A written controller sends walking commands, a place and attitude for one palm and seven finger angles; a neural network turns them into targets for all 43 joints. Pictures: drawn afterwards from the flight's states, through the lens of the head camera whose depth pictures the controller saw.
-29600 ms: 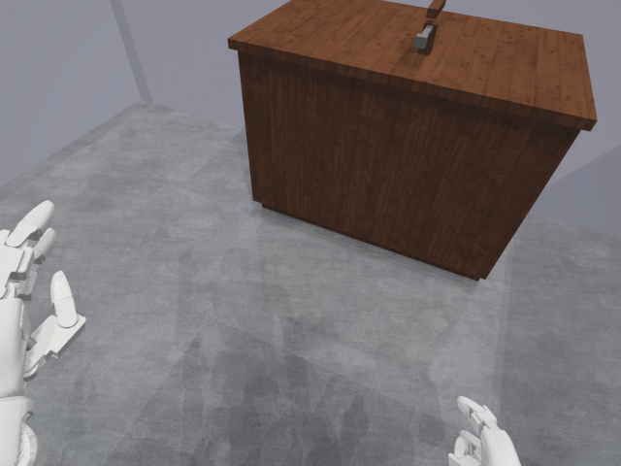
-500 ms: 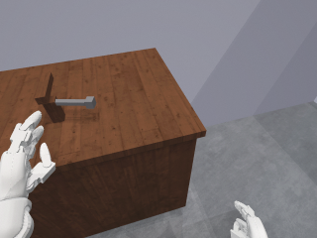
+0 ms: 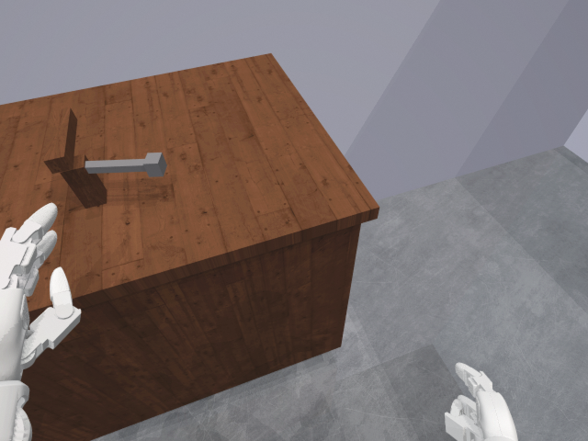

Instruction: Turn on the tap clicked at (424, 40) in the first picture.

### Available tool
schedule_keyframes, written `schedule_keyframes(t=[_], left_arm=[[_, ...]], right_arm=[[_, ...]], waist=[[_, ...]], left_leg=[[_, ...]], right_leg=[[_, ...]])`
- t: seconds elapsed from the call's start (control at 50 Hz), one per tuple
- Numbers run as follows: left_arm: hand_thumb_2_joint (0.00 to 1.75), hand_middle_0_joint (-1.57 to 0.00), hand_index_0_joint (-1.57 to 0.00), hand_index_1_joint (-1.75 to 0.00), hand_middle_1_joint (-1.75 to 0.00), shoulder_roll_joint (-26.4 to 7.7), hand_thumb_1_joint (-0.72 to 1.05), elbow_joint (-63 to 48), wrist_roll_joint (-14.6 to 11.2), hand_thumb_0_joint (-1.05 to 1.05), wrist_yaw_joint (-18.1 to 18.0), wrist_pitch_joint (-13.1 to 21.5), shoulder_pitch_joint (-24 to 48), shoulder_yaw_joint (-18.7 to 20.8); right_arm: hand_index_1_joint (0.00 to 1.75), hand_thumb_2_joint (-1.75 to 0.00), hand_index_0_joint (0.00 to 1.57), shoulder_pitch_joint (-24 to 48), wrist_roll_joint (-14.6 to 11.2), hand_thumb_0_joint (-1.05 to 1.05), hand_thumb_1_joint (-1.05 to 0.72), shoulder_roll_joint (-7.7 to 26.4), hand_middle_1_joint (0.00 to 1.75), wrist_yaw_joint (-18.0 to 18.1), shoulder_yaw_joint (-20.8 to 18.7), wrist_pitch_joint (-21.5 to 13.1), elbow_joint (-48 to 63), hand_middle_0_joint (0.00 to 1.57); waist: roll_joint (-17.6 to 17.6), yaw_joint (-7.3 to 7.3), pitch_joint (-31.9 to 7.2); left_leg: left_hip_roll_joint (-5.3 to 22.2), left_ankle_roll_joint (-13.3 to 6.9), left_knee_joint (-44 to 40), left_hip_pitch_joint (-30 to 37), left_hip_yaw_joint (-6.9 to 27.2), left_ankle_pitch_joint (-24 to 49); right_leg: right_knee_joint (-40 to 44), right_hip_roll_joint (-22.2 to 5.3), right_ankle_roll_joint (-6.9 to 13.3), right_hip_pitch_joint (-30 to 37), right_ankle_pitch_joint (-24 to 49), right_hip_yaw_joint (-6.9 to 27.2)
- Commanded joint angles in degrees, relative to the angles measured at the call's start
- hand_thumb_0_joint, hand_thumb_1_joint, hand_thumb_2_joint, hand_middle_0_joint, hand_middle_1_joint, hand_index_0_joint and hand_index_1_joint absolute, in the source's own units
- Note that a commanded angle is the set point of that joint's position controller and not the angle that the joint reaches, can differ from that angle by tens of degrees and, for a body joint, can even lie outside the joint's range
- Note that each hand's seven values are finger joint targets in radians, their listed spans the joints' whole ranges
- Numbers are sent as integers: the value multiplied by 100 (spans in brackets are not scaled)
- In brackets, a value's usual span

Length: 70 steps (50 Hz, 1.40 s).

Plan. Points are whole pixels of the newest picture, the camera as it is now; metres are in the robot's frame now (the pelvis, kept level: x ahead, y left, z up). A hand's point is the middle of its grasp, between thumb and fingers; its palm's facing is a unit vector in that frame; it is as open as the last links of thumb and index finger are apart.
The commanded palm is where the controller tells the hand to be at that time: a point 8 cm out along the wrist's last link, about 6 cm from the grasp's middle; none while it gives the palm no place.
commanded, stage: step back with the hand held close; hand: left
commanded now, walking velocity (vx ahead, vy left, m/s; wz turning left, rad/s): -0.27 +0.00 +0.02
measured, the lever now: (155, 164) +0.50 +0.27 +0.10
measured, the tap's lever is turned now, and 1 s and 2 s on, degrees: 71 71 71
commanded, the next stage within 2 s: stop stepping back and stand still in 0.80 s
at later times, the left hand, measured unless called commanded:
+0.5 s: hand (20, 401) +0.13 +0.25 +0.15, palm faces +0.44 -0.80 -0.41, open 7.4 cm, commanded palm +0.07 +0.29 +0.18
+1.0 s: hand out of the picture +0.03 +0.21 +0.16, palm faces +0.30 -0.87 -0.39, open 7.4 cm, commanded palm -0.02 +0.26 +0.18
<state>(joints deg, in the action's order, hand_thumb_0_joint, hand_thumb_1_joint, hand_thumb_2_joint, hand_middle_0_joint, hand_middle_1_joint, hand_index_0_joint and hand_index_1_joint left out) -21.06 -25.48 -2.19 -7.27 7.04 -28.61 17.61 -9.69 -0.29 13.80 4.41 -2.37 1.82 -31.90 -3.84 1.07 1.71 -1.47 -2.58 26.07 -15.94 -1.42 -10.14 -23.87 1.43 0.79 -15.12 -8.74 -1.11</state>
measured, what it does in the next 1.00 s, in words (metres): walks backwards: left foot, then right foot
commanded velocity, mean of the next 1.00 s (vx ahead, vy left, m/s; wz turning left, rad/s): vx -0.27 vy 0.01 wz -0.04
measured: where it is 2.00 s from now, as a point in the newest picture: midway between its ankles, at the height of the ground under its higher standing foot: outside the picture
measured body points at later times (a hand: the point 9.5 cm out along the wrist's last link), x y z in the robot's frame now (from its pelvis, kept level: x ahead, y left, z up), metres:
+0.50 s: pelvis -0.07 +0.00 -0.01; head -0.05 +0.00 +0.44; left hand +0.10 +0.29 +0.17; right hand +0.12 -0.23 -0.10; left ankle +0.01 +0.09 -0.73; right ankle -0.02 -0.11 -0.74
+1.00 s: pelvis -0.19 -0.01 +0.00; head -0.17 -0.01 +0.44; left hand +0.01 +0.25 +0.18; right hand +0.00 -0.22 -0.09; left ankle -0.09 +0.09 -0.72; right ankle -0.28 -0.12 -0.74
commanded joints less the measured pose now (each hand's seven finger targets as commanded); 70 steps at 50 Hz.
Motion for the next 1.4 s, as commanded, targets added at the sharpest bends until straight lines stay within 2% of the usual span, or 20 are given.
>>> schedule_keyframes(t=[0.0, 0.12, 0.28, 0.34, 0.38, 0.44, 0.5, 0.58, 0.62, 0.66, 0.8, 0.84, 0.9, 0.96, 1.04, 1.1, 1.22, 1.28, 1.34, 1.38], left_arm=[[90, -20, -20, -30, -30, -913, 90, -1168, 4, 0, -208, 447, 256, 689], [90, -20, -20, -30, -30, -924, 90, -1284, 114, 0, -306, 602, 481, 667], [90, -20, -20, -30, -30, -980, 90, -1241, 343, 0, -261, 702, 493, 1020], [90, -20, -20, -30, -30, -785, 90, -1204, 189, 0, -187, 667, 376, 792], [90, -20, -20, -30, -30, -891, 90, -1474, 85, 0, -212, 632, 573, 687], [90, -20, -20, -30, -30, -1043, 90, -1670, 68, 0, -262, 554, 624, 617], [90, -20, -20, -30, -30, -1175, 90, -1712, 54, 0, -247, 576, 525, 799], [90, -20, -20, -30, -30, -1301, 90, -1826, 6, 0, -255, 697, 309, 1135], [90, -20, -20, -30, -30, -1039, 90, -1900, 53, 0, -230, 677, 545, 952], [90, -20, -20, -30, -30, -794, 90, -1590, 24, 0, -261, 534, 427, 728], [90, -20, -20, -30, -30, -686, 90, -1620, -44, 0, -285, 206, 978, 285], [90, -20, -20, -30, -30, -897, 90, -1798, -120, 0, -236, 295, 901, 431], [90, -20, -20, -30, -30, -1477, 90, -1989, -162, 0, -188, 527, 790, 848], [90, -20, -20, -30, -30, -1195, 90, -1273, -72, 0, -178, 291, 193, 880], [90, -20, -20, -30, -30, -1036, 90, -1092, -124, 0, -216, 206, 550, 779], [90, -20, -20, -30, -30, -993, 90, -1042, -105, 0, -262, 236, 403, 702], [90, -20, -20, -30, -30, -928, 90, -1462, -36, 0, -318, 449, 341, 700], [90, -20, -20, -30, -30, -1019, 90, -1218, -9, 0, -322, 476, 304, 812], [90, -20, -20, -30, -30, -849, 90, -932, -16, 0, -286, 502, 385, 651], [90, -20, -20, -30, -30, -736, 90, -1033, -11, 0, -279, 472, 716, 507]], right_arm=[[30, -90, 20, 534, -35, 0, -90, 644, 30, 72, -170, -306, 945, 20], [30, -90, 20, 446, -32, 0, -90, 693, 30, 81, -150, -402, 929, 20], [30, -90, 20, 577, 55, 0, -90, 724, 30, 140, -214, -608, 943, 20], [30, -90, 20, 557, 53, 0, -90, 605, 30, 82, -175, -625, 800, 20], [30, -90, 20, 485, 20, 0, -90, 456, 30, 43, -198, -593, 646, 20], [30, -90, 20, 455, -10, 0, -90, 353, 30, 1, -239, -541, 619, 20], [30, -90, 20, 495, 54, 0, -90, 336, 30, 36, -136, -488, 597, 20], [30, -90, 20, 697, 56, 0, -90, 550, 30, 106, -149, -522, 813, 20], [30, -90, 20, 540, 170, 0, -90, 442, 30, 45, -202, -677, 693, 20], [30, -90, 20, 444, 118, 0, -90, 439, 30, -28, -229, -773, 523, 20], [30, -90, 20, 776, 153, 0, -90, 415, 30, -57, -36, -779, 356, 20], [30, -90, 20, 763, 157, 0, -90, 379, 30, -80, -29, -685, 355, 20], [30, -90, 20, 878, 138, 0, -90, 171, 30, -58, 77, -525, 436, 20], [30, -90, 20, 600, -41, 0, -90, 263, 30, -4, -3, -602, 647, 20], [30, -90, 20, 442, -65, 0, -90, 503, 30, 45, -14, -594, 504, 20], [30, -90, 20, 374, -104, 0, -90, 615, 30, 40, -44, -699, 554, 20], [30, -90, 20, 477, 84, 0, -90, 610, 30, 55, -20, -848, 524, 20], [30, -90, 20, 417, 125, 0, -90, 590, 30, 81, -66, -882, 474, 20], [30, -90, 20, 288, 108, 0, -90, 506, 30, 56, -107, -890, 383, 20], [30, -90, 20, 236, 76, 0, -90, 572, 30, 42, -158, -906, 290, 20]], waist=[[112, -43, -777], [81, -82, -591], [-562, 50, -744], [115, -29, -543], [940, -93, -1020], [1271, -142, -1142], [659, -159, -886], [-1132, 17, -1467], [-765, 10, -1370], [-117, 10, -1156], [-928, 33, -1136], [-724, 59, -1256], [928, 95, -1163], [1756, -18, -1243], [208, -127, -1255], [147, -96, -1143], [-762, -105, -423], [-356, -90, -486], [794, -159, -508], [946, -210, -435]], left_leg=[[560, -47, -569, -329, 700, -404], [598, -126, -595, -817, 853, -1622], [1333, -610, -1633, -2770, 1782, -3063], [869, -315, -670, -1776, 1209, -1927], [368, 77, 622, -418, 533, -516], [37, 297, 1907, 139, 239, -612], [244, 264, 895, 73, 350, -153], [1506, -205, -1049, -324, 1457, 1511], [2075, -539, -1537, -824, 1974, 421], [1875, -553, -1295, 172, 1442, 704], [1319, 9, -2120, 171, 780, -1079], [1056, 365, -1684, 357, 428, -632], [211, 588, 1213, 860, -188, -510], [144, 339, 1916, -891, 157, -687], [427, 78, 225, 655, 260, 1723], [759, -74, 177, 1039, 745, 2230], [807, 110, -1700, -621, 1389, -2530], [592, 185, -1413, -698, 1042, -2266], [182, 258, 509, 443, 398, -774], [175, 261, 1357, 619, 426, -451]], right_leg=[[229, -297, -95, 471, 102, 449], [377, -300, -73, 243, -974, 557], [-1843, 387, -229, 1995, -226, 419], [-639, 33, -8, 884, 148, 913], [230, -778, 215, -121, 964, 1801], [674, -1533, 614, -729, 1363, 2045], [130, -1196, 433, -499, 1983, 1495], [-1735, 338, -223, 429, -637, 414], [-3516, 392, -181, 418, -1553, 753], [-3282, 253, -195, -531, -1629, 657], [-1214, 436, -5, 303, -1792, 42], [380, 329, 161, 544, -1247, 50], [1510, -1563, 716, -951, 516, 1688], [56, -1397, 505, 771, 3811, 1136], [-238, -730, 24, 373, 1969, 682], [-99, -302, -100, 86, 960, 558], [-112, 159, 58, 547, -1449, 49], [241, 96, 131, 671, -1535, 88], [1208, -761, 480, -734, -2114, 1134], [1243, -1193, 728, -1261, -1861, 1588]])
